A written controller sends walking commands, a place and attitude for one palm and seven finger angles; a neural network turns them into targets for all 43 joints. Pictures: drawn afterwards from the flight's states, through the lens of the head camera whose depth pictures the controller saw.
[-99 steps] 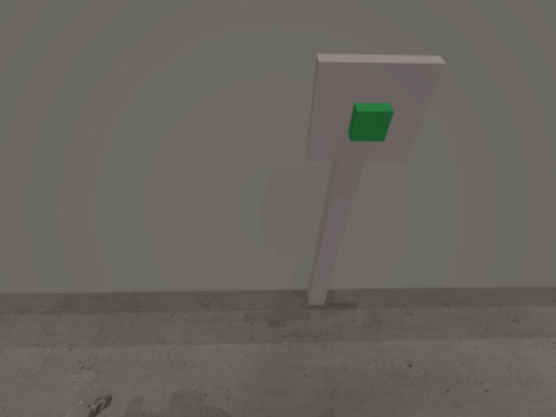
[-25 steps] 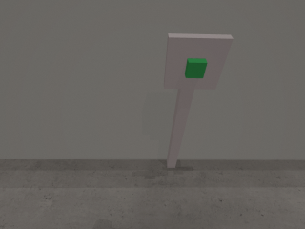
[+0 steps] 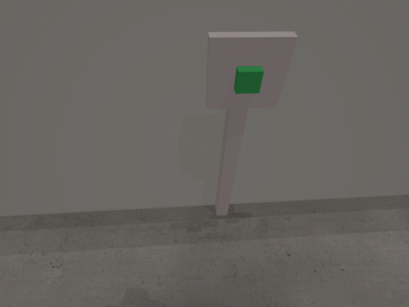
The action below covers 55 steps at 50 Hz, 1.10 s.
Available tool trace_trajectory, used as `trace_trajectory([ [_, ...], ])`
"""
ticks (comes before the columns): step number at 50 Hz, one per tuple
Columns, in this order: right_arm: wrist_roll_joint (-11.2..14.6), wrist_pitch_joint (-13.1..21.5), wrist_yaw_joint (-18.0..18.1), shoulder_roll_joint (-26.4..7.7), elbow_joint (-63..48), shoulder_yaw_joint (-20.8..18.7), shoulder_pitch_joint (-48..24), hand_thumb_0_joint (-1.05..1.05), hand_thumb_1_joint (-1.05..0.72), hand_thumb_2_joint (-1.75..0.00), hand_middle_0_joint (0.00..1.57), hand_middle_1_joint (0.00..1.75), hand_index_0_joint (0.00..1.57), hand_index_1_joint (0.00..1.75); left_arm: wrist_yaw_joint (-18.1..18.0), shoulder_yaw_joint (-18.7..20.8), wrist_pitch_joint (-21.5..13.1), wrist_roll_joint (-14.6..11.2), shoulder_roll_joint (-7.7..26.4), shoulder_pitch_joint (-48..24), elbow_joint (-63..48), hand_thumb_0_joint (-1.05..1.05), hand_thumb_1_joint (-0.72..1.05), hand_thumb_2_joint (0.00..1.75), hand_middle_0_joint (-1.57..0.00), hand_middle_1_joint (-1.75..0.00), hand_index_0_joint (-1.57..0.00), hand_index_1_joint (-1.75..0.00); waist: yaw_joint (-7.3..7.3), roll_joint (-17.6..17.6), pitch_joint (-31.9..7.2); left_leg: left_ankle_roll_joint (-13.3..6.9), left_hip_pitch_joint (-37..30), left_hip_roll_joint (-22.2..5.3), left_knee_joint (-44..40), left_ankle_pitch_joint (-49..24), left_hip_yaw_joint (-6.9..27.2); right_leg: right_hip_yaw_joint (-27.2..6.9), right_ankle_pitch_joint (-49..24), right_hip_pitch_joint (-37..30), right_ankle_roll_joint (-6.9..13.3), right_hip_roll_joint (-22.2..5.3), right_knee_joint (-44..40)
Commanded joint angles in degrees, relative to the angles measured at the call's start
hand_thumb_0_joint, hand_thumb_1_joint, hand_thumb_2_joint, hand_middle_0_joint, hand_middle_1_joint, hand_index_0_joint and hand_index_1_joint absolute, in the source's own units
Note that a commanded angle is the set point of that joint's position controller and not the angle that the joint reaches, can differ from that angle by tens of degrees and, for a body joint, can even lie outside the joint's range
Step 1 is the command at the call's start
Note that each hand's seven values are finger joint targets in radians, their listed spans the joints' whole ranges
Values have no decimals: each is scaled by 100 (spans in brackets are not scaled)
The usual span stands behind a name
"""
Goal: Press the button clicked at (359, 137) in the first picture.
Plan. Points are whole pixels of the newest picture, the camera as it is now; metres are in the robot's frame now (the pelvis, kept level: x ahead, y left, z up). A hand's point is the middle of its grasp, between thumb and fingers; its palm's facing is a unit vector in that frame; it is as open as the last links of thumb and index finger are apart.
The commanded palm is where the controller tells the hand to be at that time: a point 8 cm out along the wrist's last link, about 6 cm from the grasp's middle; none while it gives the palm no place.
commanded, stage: walk to a spot facing it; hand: left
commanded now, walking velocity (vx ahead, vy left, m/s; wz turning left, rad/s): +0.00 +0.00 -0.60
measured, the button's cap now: (248, 79) +0.65 -0.06 +0.10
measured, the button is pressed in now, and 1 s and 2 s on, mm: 0 0 0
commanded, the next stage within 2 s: none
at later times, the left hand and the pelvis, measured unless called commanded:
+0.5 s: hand out of the picture +0.04 +0.16 -0.16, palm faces -0.14 -0.96 -0.25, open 7.4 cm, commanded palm none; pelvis -0.02 -0.03 +0.00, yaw -14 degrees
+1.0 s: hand out of the picture +0.14 +0.22 -0.17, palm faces -0.46 -0.87 -0.20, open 7.4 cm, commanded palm none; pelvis -0.01 +0.06 +0.01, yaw -32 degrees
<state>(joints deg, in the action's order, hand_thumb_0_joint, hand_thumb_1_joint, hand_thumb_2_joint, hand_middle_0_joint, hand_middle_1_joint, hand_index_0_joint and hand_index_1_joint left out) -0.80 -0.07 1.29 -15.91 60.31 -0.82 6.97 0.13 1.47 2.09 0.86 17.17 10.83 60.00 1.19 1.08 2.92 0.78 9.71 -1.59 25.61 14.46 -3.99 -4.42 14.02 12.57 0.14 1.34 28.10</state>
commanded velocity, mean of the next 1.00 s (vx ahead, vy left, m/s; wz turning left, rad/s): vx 0.00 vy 0.00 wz -0.60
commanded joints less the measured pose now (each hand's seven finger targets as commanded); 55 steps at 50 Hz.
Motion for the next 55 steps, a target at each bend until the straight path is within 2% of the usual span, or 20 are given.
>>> trace_trajectory([
  [1, -12, -13, 93, -1017, -521, -316, 179, 0, -90, -90, 20, 30, 20, 30, -5, 201, 13, 23, 667, 117, -584, 0, 90, 90, -20, -30, -20, -30, -69, -600, -253, -378, -63, -1179, -339, -785, 677, -152, -1029, 584, 46, -283, 683],
  [5, -31, 19, 67, -989, -792, -423, -99, 0, -90, -90, 20, 30, 20, 30, 54, 281, 79, 25, 376, 416, -769, 0, 90, 90, -20, -30, -20, -30, 99, -1297, -207, -880, 403, -1835, -454, -1279, 774, 359, 1150, 545, -77, -224, 1915],
  [7, -36, -8, 56, -947, -918, -464, -340, 0, -90, -90, 20, 30, 20, 30, 72, 345, 54, 40, 335, 885, -722, 0, 90, 90, -20, -30, -20, -30, 373, -912, -245, -640, 854, -1695, 324, -1002, 352, 343, 590, -78, -34, -346, 1213],
  [8, -19, -54, 43, -793, -966, -455, -334, 0, -90, -90, 20, 30, 20, 30, 56, 403, -12, 79, 518, 1158, -682, 0, 90, 90, -20, -30, -20, -30, 486, -17, -223, -237, 1236, -1136, 1488, -352, -95, -114, -404, -378, 53, -546, 129],
  [9, 11, -85, 23, -267, -1140, -377, -148, 0, -90, -90, 20, 30, 20, 30, -39, 511, -113, 153, 1128, 1201, -749, 0, 90, 90, -20, -30, -20, -30, 381, 2055, -151, 246, 2379, -39, 3136, 1770, -497, -2627, -1459, -493, 490, -1933, -1021],
  [10, 1, -126, 44, -383, -1193, -391, -270, 0, -90, -90, 20, 30, 20, 30, -96, 502, -83, 50, 1179, 1276, -804, 0, 90, 90, -20, -30, -20, -30, 426, 1517, -180, 169, 2241, -14, 3771, 1957, 409, -2940, -1481, -54, 819, -2194, -1390],
  [12, 10, -135, 19, -451, -1051, -442, -192, 0, -90, -90, 20, 30, 20, 30, -131, 506, -97, 28, 857, 671, -956, 0, 90, 90, -20, -30, -20, -30, 139, 886, -7, 126, 2292, -218, 4158, 1141, 706, -2589, -454, 181, 813, -1713, -1419],
  [14, -23, -99, -12, -407, -919, -438, -21, 0, -90, -90, 20, 30, 20, 30, -88, 438, -159, -9, 595, 496, -1056, 0, 90, 90, -20, -30, -20, -30, 15, 390, -195, 215, 2180, -249, 4125, 540, 634, -1940, -910, 0, 756, -1286, -1163],
  [23, -33, -104, 71, -224, -1055, -394, -135, 0, -90, -90, 20, 30, 20, 30, -99, 510, -166, 17, 519, 992, -950, 0, 90, 90, -20, -30, -20, -30, 164, 544, -682, 370, 2298, -117, 3420, 607, 673, -2053, -1666, -850, 931, -1115, -920],
  [30, 40, -43, 94, -204, -1250, -377, -243, 0, -90, -90, 20, 30, 20, 30, -90, 576, -90, 72, 687, 817, -1062, 0, 90, 90, -20, -30, -20, -30, 232, 673, -658, 245, 1479, 125, 1951, 978, 638, -2542, -1734, -406, 1046, -1002, -869],
  [33, 81, -4, 116, -205, -1272, -378, 88, 0, -90, -90, 20, 30, 20, 30, -88, 596, -49, 79, 750, 530, -1170, 0, 90, 90, -20, -30, -20, -30, 87, 850, -722, 130, 866, 238, 1104, 885, 642, -2684, -1811, -67, 917, -928, -774],
  [35, 93, 47, 140, -240, -1145, -396, 623, 0, -90, -90, 20, 30, 20, 30, -70, 598, -17, 49, 738, 241, -1245, 0, 90, 90, -20, -30, -20, -30, -190, 856, -811, 45, -130, 287, 8, 204, 574, -2522, -1328, 519, 579, -643, -548],
  [36, 85, 100, 175, -433, -1109, -427, 893, 0, -90, -90, 20, 30, 20, 30, -58, 554, -8, 23, 545, 155, -1321, 0, 90, 90, -20, -30, -20, -30, -339, 387, -871, -88, -976, -172, -563, 83, 936, -2099, -607, 1317, 304, -211, -39],
  [37, 3, 127, 183, -954, -1175, -502, 812, 0, -90, -90, 20, 30, 20, 30, 11, 493, 9, -24, 185, 259, -1429, 0, 90, 90, -20, -30, -20, -30, -314, -1350, -725, -407, -1381, -1582, -1336, 695, 2415, -1093, 940, 2440, 7, 591, 1180],
  [38, -7, 72, 164, -1157, -1316, -521, 591, 0, -90, -90, 20, 30, 20, 30, 21, 536, 2, 52, 280, 150, -1438, 0, 90, 90, -20, -30, -20, -30, -254, -1605, -338, -737, -484, -2513, -1476, 435, 3000, -275, 1701, 2602, -261, 429, 2539],
  [39, -39, 51, 144, -867, -1458, -416, 216, 0, -90, -90, 20, 30, 20, 30, 47, 615, 29, 120, 492, 352, -1312, 0, 90, 90, -20, -30, -20, -30, -45, -1061, -149, -866, 272, -2319, -1489, 432, 2680, -352, 1335, 2287, -320, 152, 3380],
  [41, -16, 112, 183, -439, -1548, -265, -310, 0, -90, -90, 20, 30, 20, 30, 146, 664, 111, 145, 473, 602, -1077, 0, 90, 90, -20, -30, -20, -30, 227, -836, 64, -696, 925, -1626, -1364, -22, 1635, -175, 688, 1929, -373, 50, 4305],
  [44, -47, 141, 161, -407, -1424, -274, 99, 0, -90, -90, 20, 30, 20, 30, 186, 555, 135, 114, 231, 639, -1053, 0, 90, 90, -20, -30, -20, -30, 139, -929, -66, -631, 174, -1162, -977, -1034, 709, 98, 363, 2244, -462, -11, 4593],
  [49, -45, 171, 180, -486, -1092, -344, 1060, 0, -90, -90, 20, 30, 20, 30, 189, 456, 130, 54, 72, -23, -1206, 0, 90, 90, -20, -30, -20, -30, -259, -979, -142, -872, -792, -1523, -730, -2330, 714, 303, 703, 2401, -538, -269, 3653],
  [55, -72, 137, 142, -625, -890, -453, 1253, 0, -90, -90, 20, 30, 20, 30, 207, 387, 145, 25, -71, -394, -1262, 0, 90, 90, -20, -30, -20, -30, -385, -1209, -368, -947, -821, -1760, -534, -2642, 250, 679, 1082, 1675, -430, -409, 2372],
])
